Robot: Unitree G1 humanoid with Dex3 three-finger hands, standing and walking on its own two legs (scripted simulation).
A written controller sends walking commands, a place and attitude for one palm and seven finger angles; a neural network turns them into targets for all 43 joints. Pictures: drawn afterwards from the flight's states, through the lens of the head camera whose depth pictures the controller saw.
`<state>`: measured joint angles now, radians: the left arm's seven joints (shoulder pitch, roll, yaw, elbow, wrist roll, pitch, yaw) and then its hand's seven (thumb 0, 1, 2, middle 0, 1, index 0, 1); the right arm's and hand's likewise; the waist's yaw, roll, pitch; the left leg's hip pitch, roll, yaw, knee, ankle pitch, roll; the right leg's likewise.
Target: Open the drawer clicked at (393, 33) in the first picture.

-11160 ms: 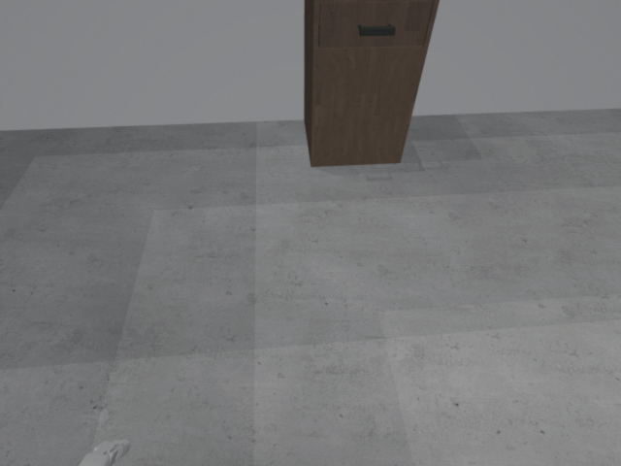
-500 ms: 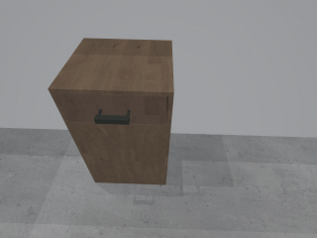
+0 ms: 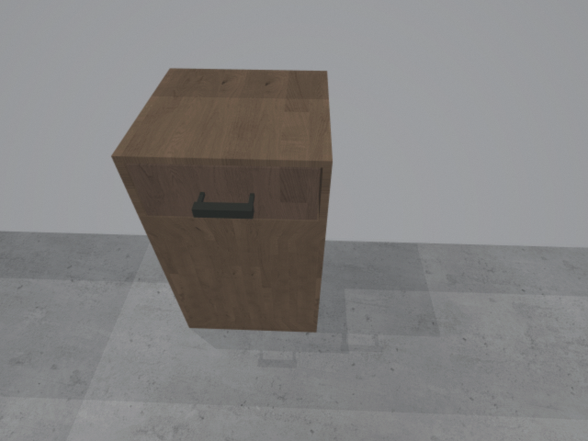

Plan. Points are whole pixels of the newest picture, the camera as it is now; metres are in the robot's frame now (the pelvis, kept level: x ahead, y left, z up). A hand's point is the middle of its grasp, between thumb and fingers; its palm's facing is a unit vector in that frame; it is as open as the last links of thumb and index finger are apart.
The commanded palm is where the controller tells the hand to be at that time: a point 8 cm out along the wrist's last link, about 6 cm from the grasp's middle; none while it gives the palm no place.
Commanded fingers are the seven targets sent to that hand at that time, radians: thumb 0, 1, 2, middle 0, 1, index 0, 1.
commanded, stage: look again from close up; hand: left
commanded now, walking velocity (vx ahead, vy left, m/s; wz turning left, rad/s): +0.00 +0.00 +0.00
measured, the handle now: (225, 203) +0.62 +0.19 -0.08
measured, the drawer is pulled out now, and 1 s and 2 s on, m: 0.00 0.00 0.00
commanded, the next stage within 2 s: shuffle to correct the standing spot in 0.58 s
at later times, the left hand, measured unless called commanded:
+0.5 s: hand out of the picture -0.05 +0.16 -0.18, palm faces +0.09 -0.98 -0.16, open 7.4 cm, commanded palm none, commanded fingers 0.00 0.90 0.90 -0.20 -0.30 -0.20 -0.30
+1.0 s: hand out of the picture -0.12 +0.13 -0.17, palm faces +0.15 -0.97 -0.17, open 7.4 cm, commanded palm none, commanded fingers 0.00 0.90 0.90 -0.20 -0.30 -0.20 -0.30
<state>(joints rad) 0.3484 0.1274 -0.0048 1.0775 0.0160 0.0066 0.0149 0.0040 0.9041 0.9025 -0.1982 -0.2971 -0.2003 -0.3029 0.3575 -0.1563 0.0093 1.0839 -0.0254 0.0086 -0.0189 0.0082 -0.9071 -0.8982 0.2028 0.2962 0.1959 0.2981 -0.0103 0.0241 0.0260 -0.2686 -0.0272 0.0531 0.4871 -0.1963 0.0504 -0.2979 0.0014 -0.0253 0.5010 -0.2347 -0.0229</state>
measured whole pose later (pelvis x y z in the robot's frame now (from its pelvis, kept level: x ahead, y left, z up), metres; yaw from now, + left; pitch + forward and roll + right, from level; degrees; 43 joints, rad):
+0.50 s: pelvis -0.02 +0.00 +0.00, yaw +2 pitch -4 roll +0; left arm 0.36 0.11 0.01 1.09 0.03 0.00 0.02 0.00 0.91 0.90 -0.20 -0.30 -0.20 -0.30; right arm 0.29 -0.15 -0.01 1.09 -0.03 0.01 -0.02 0.01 -0.91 -0.90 0.20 0.30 0.20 0.30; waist 0.01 0.02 0.03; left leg -0.30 -0.05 0.04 0.52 -0.23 0.06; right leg -0.33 0.00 0.01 0.54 -0.24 -0.02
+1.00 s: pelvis -0.06 -0.02 +0.00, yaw +3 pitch -3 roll +0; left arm 0.46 0.09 0.02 1.09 0.03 -0.01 0.02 0.00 0.91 0.90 -0.20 -0.30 -0.20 -0.30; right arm 0.30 -0.16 -0.05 1.06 -0.03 0.03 -0.01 0.01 -0.92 -0.90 0.20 0.30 0.20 0.30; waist 0.02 0.04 -0.02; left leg -0.50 -0.02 0.03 0.88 -0.31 0.04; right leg -0.16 0.04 -0.09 0.48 -0.27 -0.08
